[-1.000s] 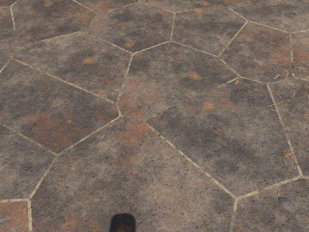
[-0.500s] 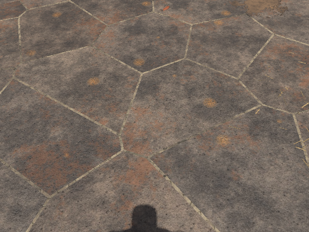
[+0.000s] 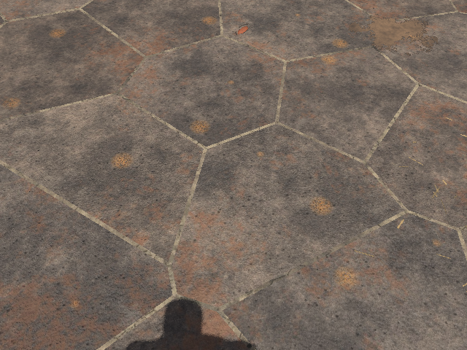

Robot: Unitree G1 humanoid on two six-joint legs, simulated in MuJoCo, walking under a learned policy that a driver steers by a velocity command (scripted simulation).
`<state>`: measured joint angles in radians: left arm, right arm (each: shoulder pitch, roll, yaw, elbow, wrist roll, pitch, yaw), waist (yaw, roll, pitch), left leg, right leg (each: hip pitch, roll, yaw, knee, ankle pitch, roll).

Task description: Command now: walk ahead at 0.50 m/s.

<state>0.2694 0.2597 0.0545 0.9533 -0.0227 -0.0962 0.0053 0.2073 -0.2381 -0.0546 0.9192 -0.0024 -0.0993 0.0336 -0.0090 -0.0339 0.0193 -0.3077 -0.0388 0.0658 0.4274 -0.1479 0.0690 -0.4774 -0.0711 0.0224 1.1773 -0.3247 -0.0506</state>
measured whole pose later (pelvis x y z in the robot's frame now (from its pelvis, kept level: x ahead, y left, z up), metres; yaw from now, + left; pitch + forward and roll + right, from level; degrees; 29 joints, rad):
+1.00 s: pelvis +0.55 -0.01 -0.02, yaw +0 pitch +2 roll -1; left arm 0.38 0.26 0.07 1.03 -0.01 -0.06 0.01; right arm 0.01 -0.23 -0.06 0.87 0.01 -0.10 0.03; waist 0.05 0.00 0.02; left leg -0.50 0.02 0.04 0.55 -0.09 0.08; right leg -0.02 -0.02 -0.03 0.59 -0.48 0.00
